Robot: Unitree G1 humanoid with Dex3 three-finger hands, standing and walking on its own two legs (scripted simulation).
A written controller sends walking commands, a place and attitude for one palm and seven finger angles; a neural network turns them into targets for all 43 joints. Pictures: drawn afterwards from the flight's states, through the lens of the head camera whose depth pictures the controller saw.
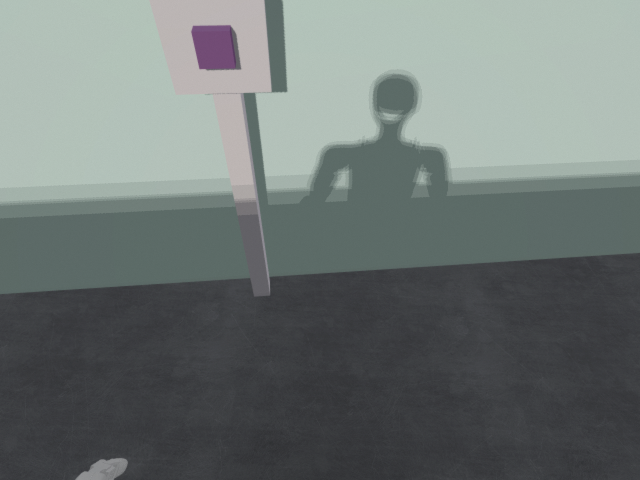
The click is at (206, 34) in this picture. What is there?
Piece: button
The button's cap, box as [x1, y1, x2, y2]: [191, 25, 235, 68]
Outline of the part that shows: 193,26 191,32 199,68 231,68 235,66 230,25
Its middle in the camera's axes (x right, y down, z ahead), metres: -0.20 -0.36 +0.73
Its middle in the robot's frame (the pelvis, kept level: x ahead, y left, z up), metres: +0.80 +0.25 +0.16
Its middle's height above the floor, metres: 0.93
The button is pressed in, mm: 0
